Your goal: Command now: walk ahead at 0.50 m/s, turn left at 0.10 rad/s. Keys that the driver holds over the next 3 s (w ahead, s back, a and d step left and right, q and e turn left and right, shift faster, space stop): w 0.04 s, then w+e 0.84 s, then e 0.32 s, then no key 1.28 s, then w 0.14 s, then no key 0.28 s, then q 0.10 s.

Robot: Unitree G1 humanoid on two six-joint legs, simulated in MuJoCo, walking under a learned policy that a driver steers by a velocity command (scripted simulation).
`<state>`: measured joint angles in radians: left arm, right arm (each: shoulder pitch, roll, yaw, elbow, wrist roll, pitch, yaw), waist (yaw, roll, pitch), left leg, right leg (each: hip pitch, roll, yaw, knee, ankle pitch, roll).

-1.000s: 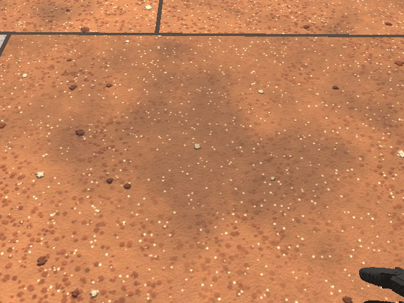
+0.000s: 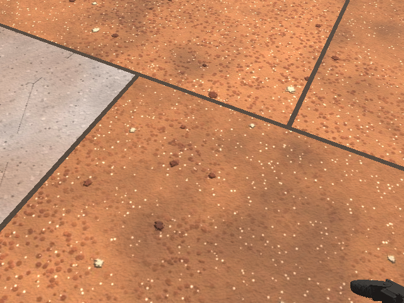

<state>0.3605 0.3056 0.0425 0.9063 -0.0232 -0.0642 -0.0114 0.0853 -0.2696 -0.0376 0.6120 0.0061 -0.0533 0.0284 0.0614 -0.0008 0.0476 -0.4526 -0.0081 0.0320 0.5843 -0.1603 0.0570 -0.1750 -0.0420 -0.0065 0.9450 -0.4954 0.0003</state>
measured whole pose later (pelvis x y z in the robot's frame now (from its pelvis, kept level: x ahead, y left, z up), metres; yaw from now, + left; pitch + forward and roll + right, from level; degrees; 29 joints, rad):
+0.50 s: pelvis +0.28 -0.05 -0.01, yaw -12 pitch +2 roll +1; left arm 0.07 0.28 0.05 0.71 -0.02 -0.05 -0.06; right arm 0.33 -0.29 -0.07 0.84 0.00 -0.03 -0.03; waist -0.04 -0.01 0.04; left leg 0.02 0.05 0.19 0.61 -0.47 -0.02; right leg -0.52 0.02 -0.05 0.60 -0.12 -0.10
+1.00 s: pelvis +0.57 -0.09 +0.00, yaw -30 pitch +2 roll +1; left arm 0.35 0.31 0.08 0.73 -0.02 -0.01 0.02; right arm 0.05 -0.27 -0.04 0.67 -0.02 -0.11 0.01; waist 0.07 -0.03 0.02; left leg -0.46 -0.02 -0.02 0.55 -0.13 0.01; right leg -0.25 0.10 0.20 0.95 -0.54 -0.01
